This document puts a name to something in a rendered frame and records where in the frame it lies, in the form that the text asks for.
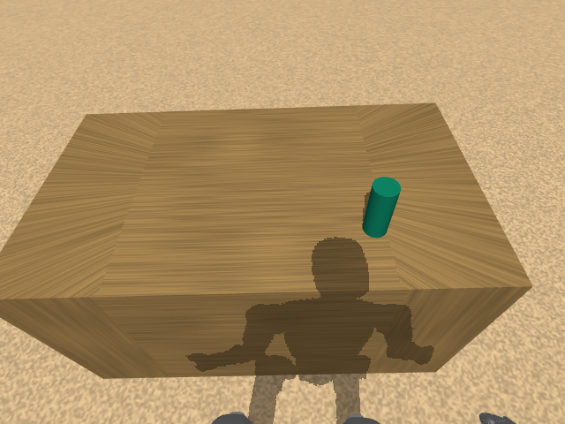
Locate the can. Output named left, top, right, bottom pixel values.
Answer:
left=362, top=177, right=401, bottom=238

